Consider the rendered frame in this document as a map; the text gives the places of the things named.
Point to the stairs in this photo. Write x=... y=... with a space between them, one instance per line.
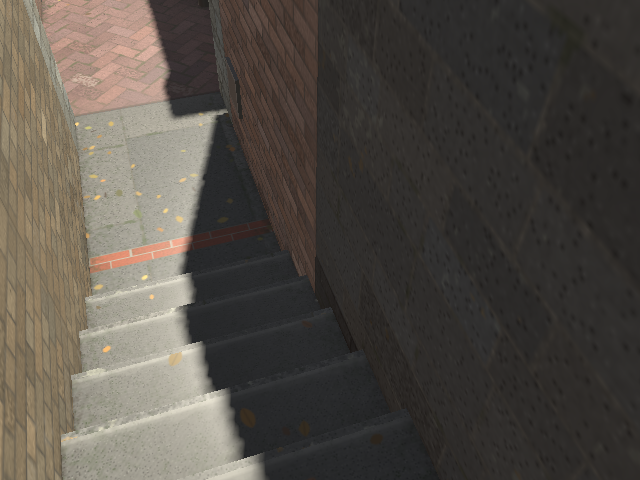
x=215 y=432

